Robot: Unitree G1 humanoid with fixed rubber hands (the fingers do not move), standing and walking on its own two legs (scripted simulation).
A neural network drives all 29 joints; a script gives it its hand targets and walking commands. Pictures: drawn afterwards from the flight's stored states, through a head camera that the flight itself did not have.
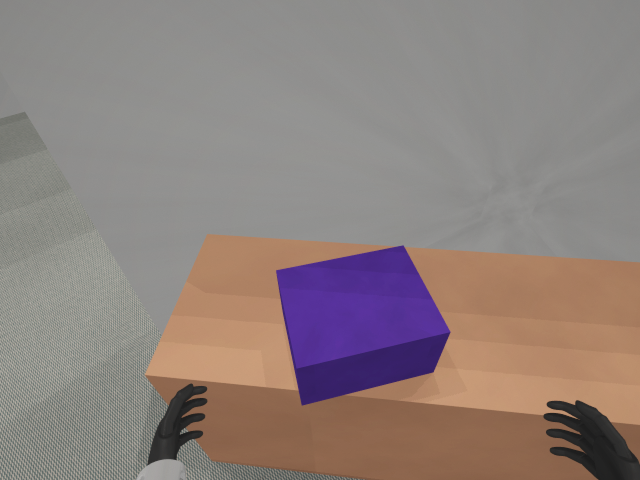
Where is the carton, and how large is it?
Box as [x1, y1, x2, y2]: [276, 245, 449, 405]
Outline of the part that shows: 403,245 276,270 282,310 302,405 433,371 449,334 449,330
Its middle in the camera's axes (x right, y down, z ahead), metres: +0.06 +0.15 +0.70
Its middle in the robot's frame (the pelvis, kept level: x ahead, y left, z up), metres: +0.43 -0.01 -0.14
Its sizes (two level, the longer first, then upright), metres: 0.247 0.194 0.141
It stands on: a pedestal, 0.56 m high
